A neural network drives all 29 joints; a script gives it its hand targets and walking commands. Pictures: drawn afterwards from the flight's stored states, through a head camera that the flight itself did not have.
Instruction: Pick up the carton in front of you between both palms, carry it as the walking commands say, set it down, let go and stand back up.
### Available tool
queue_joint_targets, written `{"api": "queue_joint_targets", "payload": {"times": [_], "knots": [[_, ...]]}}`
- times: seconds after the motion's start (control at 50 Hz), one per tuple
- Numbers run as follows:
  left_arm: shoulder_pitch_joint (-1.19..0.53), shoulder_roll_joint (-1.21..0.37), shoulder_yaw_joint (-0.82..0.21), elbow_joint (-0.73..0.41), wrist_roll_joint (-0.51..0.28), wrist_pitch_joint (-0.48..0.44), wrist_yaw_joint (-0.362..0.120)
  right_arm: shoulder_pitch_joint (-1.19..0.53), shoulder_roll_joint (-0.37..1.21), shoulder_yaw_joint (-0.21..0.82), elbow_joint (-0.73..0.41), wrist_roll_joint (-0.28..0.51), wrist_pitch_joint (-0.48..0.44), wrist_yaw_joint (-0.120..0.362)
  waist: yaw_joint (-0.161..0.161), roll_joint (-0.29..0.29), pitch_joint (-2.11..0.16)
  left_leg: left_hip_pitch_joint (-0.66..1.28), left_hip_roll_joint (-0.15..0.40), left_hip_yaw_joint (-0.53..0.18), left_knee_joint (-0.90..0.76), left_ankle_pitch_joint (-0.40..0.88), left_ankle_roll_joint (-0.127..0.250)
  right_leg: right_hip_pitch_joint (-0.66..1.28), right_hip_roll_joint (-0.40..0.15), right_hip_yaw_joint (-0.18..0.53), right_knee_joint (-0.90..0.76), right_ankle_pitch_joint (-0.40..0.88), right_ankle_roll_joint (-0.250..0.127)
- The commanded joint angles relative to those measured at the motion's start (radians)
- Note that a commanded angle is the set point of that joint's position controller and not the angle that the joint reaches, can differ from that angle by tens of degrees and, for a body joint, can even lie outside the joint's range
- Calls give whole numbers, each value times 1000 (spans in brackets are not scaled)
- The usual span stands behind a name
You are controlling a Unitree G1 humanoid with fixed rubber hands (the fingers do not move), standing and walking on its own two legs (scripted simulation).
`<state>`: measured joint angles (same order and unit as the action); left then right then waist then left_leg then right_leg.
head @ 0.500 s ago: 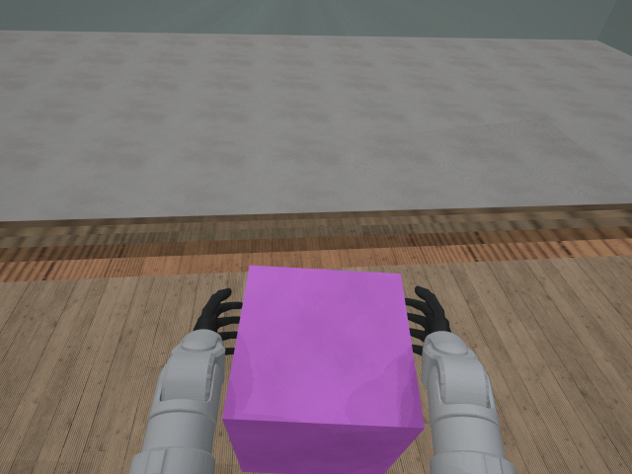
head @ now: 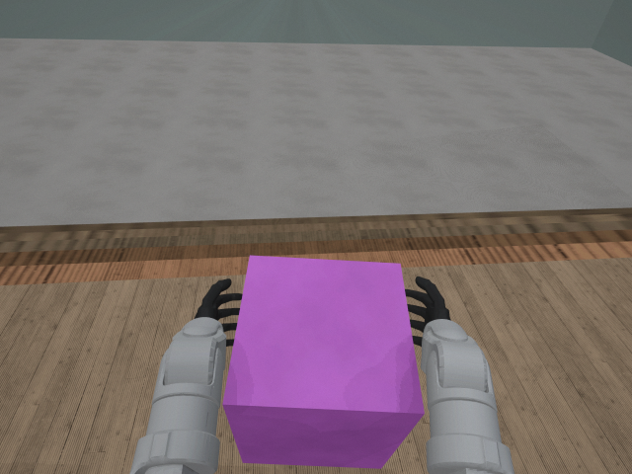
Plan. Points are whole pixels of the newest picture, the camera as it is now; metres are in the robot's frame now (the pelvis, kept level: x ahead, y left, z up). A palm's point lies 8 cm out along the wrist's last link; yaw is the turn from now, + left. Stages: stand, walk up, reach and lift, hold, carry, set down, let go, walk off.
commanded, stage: hold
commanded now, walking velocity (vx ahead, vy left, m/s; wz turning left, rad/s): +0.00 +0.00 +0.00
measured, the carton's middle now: (318, 367) +0.29 +0.00 -0.03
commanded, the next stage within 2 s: carry in 0.20 s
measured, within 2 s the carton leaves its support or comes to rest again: neither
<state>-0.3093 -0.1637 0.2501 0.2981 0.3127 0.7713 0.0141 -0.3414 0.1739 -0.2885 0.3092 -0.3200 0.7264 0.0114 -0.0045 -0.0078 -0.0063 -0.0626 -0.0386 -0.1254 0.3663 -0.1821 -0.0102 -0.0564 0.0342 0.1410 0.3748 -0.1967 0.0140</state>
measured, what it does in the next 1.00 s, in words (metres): walks ahead: left foot, then right foot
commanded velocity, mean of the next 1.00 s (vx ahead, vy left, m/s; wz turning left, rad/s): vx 0.42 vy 0.00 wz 0.00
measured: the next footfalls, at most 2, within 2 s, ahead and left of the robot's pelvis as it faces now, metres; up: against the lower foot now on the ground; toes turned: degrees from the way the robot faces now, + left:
left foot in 0.58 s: +0.16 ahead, +0.09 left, +0.00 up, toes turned +9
right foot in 0.92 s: +0.43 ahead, -0.15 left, +0.00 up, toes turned -12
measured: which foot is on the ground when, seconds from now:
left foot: down 0.00-0.38, up 0.40-0.56, down 0.58-0.94, up 0.96-1.00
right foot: down 0.00-0.60, up 0.62-0.90, down 0.92-1.00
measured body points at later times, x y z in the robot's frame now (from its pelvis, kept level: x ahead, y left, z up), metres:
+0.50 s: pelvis +0.06 -0.02 +0.00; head +0.04 -0.03 +0.44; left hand +0.36 +0.13 +0.08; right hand +0.36 -0.18 +0.08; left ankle +0.05 +0.10 -0.72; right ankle +0.02 -0.14 -0.75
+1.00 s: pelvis +0.33 -0.07 -0.02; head +0.31 -0.08 +0.43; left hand +0.57 +0.09 +0.06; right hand +0.57 -0.22 +0.06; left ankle +0.16 +0.06 -0.68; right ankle +0.39 -0.14 -0.75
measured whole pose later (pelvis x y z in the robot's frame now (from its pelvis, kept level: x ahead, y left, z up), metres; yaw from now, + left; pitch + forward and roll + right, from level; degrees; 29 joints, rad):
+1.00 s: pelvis +0.33 -0.07 -0.02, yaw +1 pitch +4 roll -1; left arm 0.03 -0.13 0.05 -0.46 -0.02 1.16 0.21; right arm 0.04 0.13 -0.07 -0.52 0.03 1.16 -0.20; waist 0.00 0.03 -0.14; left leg -0.27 0.11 0.07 1.02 -0.47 -0.02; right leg -0.45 -0.04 -0.25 0.61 -0.23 -0.10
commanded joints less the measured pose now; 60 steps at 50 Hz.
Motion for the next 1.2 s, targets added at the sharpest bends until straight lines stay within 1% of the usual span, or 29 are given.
{"api": "queue_joint_targets", "payload": {"times": [0.0, 0.16, 0.18, 0.24, 0.3, 0.34, 0.36, 0.38, 0.4, 0.42, 0.46, 0.5, 0.54, 0.56, 0.58, 0.6, 0.62, 0.64, 0.68, 0.74, 0.82, 0.88, 0.9, 0.92, 0.94, 0.96, 1.02, 1.08, 1.18], "knots": [[-602, -928, -538, -54, -301, -59, -273, -450, 946, 524, 63, 266, -4, 264, -1, 9, -200, 60, -48, 66, -62, 54, -7, -12, 52, -79, -70, 72, -1], [-576, -927, -542, -70, -306, -55, -268, -427, 944, 532, 46, 271, -1, 262, 0, 7, -213, 76, -50, 64, -61, 110, -9, 5, 54, -78, -70, 127, 1], [-582, -922, -552, -84, -311, -55, -263, -435, 942, 538, 35, 280, -1, 259, 5, 58, -178, -56, 122, 27, 3, -30, 7, -129, -104, -46, 29, -19, -7], [-606, -931, -616, -171, -355, -53, -255, -417, 942, 592, -38, 307, 4, 239, 0, 86, -183, -184, 147, -82, -104, -593, 51, -227, -41, -83, 94, -426, -10], [-611, -937, -714, -283, -422, -22, -239, -401, 950, 678, -170, 349, 36, 206, 3, 166, -242, -136, 220, -127, -105, -482, 99, -269, -9, -200, 181, -224, -4], [-598, -936, -775, -369, -460, 10, -224, -394, 942, 745, -279, 383, 72, 185, 4, 109, -293, -192, 180, -36, -32, -456, 85, -162, -21, -197, 70, -220, -19], [-591, -932, -796, -411, -474, 32, -214, -393, 940, 777, -331, 399, 94, 174, 8, 27, -286, -284, 132, 44, 80, -435, 55, -93, -89, -99, -10, -297, -39], [-554, -920, -803, -436, -480, 56, -201, -397, 936, 807, -382, 417, 121, 165, 22, -168, -275, -426, 69, 157, 304, -375, 11, -15, -244, 139, -120, -444, -95], [-504, -905, -797, -455, -480, 82, -186, -392, 923, 829, -417, 435, 148, 155, 35, -261, -217, -607, 34, 218, 404, -334, -10, 73, -351, 324, -194, -448, -155], [-464, -893, -800, -496, -471, 106, -167, -397, 909, 858, -462, 459, 171, 147, 36, -247, -189, -650, 77, 192, 406, -338, -3, 80, -387, 363, -190, -300, -206], [-410, -867, -802, -573, -468, 151, -133, -354, 896, 891, -520, 491, 213, 126, 35, -143, -236, -587, 75, 217, 309, -306, -3, 85, -348, 207, -132, -76, -195], [-351, -843, -812, -653, -477, 194, -101, -266, 881, 900, -575, 502, 255, 94, 36, -161, -294, -448, 19, 293, 183, -206, -9, 71, -281, 46, -70, 73, -155], [-260, -811, -813, -708, -477, 242, -68, -165, 855, 882, -630, 496, 299, 53, 22, -143, -342, -176, -1, 349, 7, -66, -8, -47, -222, -89, 47, 50, -114], [-219, -791, -810, -732, -477, 266, -51, -114, 838, 864, -654, 489, 322, 32, 11, -94, -372, 48, 38, 314, -33, -26, 4, -196, -195, -140, 130, 10, -88], [-200, -772, -808, -758, -484, 292, -34, -53, 812, 839, -674, 475, 346, 9, -10, 43, -410, 267, 204, 115, -84, -146, 46, -399, -156, -211, 318, -108, -52], [-209, -747, -810, -807, -496, 319, -16, -15, 783, 804, -680, 452, 360, -18, -21, 285, -369, 376, 431, -262, -132, -176, 167, -694, -71, -292, 514, -273, -15], [-235, -734, -809, -832, -517, 341, -2, -14, 779, 773, -701, 438, 374, -42, -27, 263, -302, 349, 503, -361, -125, -85, 259, -796, -95, -213, 606, -363, -36], [-226, -739, -813, -856, -532, 354, 11, -5, 782, 763, -747, 437, 389, -61, -29, 170, -265, 307, 502, -329, -124, -4, 271, -839, -131, -194, 672, -374, -41], [-164, -770, -801, -892, -541, 365, 32, -9, 802, 774, -833, 463, 407, -88, -27, 71, -261, 246, 451, -186, -162, -8, 221, -815, -163, -190, 616, -297, -35], [-98, -740, -749, -915, -507, 362, 85, -30, 749, 786, -919, 493, 412, -122, -17, 115, -244, 139, 344, 42, -184, 41, 156, -651, -123, -263, 391, -137, -4], [18, -609, -662, -915, -439, 360, 165, 27, 609, 768, -942, 513, 414, -171, -11, 160, -206, -10, 295, 191, -147, 81, 104, -403, -74, -355, 186, 40, -13], [48, -543, -631, -910, -438, 361, 195, 55, 545, 750, -940, 512, 418, -198, 11, 112, -244, -178, 230, 326, 114, 195, 51, -47, -14, -436, 129, 7, -36], [58, -529, -625, -905, -440, 363, 200, 59, 518, 738, -932, 511, 421, -206, 30, 49, -283, -285, 196, 356, 310, 140, 21, 112, -99, -318, 110, -59, -49], [66, -507, -616, -899, -444, 365, 207, 53, 497, 739, -953, 507, 429, -211, 45, -192, -319, -471, 98, 356, 627, -84, -34, 187, -375, 180, -95, -317, -137], [49, -511, -627, -903, -465, 366, 207, 48, 498, 746, -957, 520, 434, -211, 42, -280, -312, -650, 50, 249, 821, -314, -21, 245, -490, 437, -195, -279, -244], [23, -537, -648, -930, -487, 366, 201, 51, 529, 757, -948, 530, 433, -209, 33, -190, -300, -686, 123, 159, 914, -304, 14, 195, -496, 389, -187, -189, -249], [-50, -630, -713, -969, -507, 348, 168, 70, 635, 742, -897, 503, 414, -185, 20, -7, -291, -623, 205, 122, 827, -129, 41, 21, -401, 128, -200, -99, -172], [-36, -662, -765, -996, -522, 337, 125, 106, 681, 754, -900, 462, 389, -162, 23, -71, -281, -575, 175, 182, 653, -52, 22, -6, -343, -47, -226, -48, -134], [36, -598, -781, -969, -526, 348, 86, 162, 641, 764, -902, 424, 391, -157, 26, -105, -200, -631, 139, 261, 373, 69, 5, 77, -300, -167, -225, 136, -139]]}}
